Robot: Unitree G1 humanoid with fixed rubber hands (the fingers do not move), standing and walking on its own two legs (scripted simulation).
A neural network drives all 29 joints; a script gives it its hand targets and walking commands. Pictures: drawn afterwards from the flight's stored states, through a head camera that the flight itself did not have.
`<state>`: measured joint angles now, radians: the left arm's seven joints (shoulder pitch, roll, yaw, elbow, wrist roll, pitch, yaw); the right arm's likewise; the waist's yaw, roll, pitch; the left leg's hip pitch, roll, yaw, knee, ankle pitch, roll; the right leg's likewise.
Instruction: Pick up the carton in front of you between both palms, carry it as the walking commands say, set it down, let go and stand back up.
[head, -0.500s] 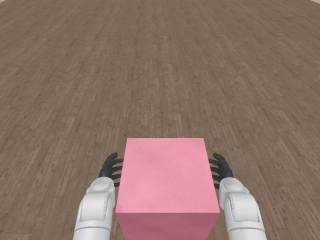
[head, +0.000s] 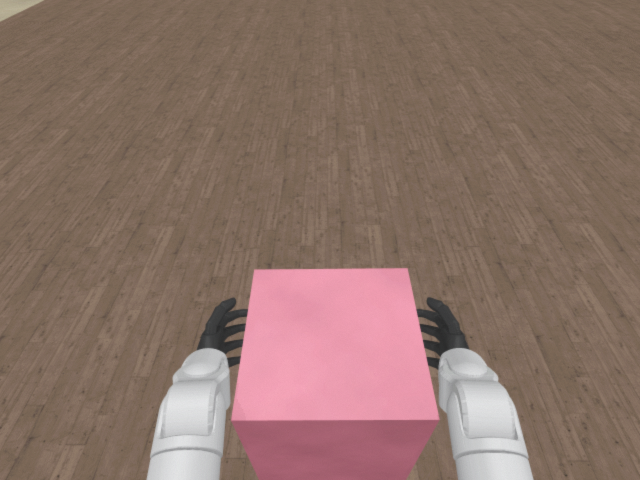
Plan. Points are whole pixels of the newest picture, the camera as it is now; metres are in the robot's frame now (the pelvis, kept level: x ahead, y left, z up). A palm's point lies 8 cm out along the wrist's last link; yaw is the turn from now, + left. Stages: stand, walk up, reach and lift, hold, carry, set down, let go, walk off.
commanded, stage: hold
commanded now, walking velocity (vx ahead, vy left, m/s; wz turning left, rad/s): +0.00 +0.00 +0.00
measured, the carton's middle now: (331, 379) +0.28 +0.00 -0.05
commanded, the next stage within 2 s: set down in 0.16 s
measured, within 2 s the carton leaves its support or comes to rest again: neither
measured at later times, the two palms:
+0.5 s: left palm (211, 355) +0.28 +0.16 +0.02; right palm (440, 343) +0.30 -0.14 +0.02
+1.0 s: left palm (241, 378) +0.36 +0.17 -0.20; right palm (404, 381) +0.36 -0.13 -0.21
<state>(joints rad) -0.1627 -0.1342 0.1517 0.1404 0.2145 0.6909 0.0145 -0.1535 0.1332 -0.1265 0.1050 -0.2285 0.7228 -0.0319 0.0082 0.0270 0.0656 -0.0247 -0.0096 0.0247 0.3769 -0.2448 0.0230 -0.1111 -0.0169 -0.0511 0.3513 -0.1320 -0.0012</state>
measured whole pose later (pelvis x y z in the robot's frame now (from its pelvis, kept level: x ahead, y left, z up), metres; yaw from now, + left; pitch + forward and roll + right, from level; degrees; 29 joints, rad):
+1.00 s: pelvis -0.05 +0.00 -0.13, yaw +4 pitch +33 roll +0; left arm -0.72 -0.05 0.37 0.60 0.18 0.18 0.00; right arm -0.64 0.14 -0.41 0.47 -0.21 0.19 -0.07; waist -0.01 0.03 -0.07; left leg -1.35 -0.06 -0.02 1.23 -0.46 0.02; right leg -1.40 0.02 0.02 1.17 -0.35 0.01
